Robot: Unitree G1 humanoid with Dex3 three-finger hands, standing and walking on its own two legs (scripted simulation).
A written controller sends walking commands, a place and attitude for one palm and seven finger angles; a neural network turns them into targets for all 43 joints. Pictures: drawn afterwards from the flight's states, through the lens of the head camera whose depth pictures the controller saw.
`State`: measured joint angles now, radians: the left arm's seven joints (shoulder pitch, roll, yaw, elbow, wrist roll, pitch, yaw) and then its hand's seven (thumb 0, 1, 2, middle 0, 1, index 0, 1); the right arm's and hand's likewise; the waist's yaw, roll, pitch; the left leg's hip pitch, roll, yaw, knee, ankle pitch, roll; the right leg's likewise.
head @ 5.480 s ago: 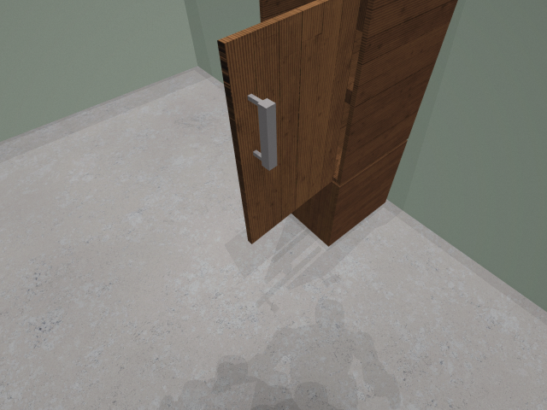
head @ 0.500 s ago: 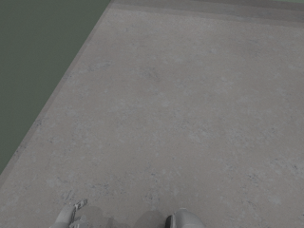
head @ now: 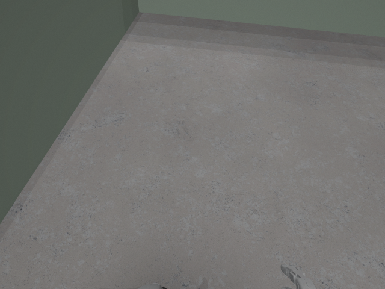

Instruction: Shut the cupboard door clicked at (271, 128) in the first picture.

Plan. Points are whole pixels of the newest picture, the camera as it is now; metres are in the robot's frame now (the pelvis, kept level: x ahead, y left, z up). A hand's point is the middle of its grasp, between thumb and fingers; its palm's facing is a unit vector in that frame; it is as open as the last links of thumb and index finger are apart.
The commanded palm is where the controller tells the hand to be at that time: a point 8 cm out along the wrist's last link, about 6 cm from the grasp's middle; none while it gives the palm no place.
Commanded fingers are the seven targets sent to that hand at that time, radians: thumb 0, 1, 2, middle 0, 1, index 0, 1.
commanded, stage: walk around to get in front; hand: left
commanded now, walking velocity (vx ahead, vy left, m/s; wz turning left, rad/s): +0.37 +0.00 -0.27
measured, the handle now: out of the picture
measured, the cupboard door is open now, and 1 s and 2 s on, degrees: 94 94 94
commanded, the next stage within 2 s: walk to a spot facing it in 0.32 s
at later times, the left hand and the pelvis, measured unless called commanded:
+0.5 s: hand (167, 196) +0.38 +0.11 -0.15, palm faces -0.20 -0.95 -0.23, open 7.4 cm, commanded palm none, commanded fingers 0.00 0.90 0.90 -0.20 -0.30 -0.20 -0.30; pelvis +0.21 -0.05 -0.01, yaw -9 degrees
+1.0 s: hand (160, 187) +0.41 +0.14 -0.17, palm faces +0.10 -0.97 -0.22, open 7.3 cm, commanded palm none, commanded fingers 0.00 0.90 0.90 -0.20 -0.30 -0.20 -0.30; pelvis +0.33 -0.07 +0.00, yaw +5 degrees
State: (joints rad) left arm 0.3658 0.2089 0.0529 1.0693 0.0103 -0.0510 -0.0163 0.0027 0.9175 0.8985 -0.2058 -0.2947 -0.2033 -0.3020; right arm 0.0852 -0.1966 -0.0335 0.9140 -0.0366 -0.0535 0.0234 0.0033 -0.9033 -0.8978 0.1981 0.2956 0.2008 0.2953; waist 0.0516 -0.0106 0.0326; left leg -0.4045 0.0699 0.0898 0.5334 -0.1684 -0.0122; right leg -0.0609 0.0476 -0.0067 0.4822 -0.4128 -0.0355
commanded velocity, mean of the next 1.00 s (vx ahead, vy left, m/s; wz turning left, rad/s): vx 0.13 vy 0.00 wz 0.21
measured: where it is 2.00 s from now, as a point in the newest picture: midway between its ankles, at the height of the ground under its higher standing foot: (225, 256)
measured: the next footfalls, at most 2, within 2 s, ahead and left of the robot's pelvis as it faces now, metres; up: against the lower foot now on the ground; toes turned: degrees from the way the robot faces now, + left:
right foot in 0.44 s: +0.28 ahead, -0.16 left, +0.00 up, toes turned -17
left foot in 0.80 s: +0.43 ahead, +0.04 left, +0.00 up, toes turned +8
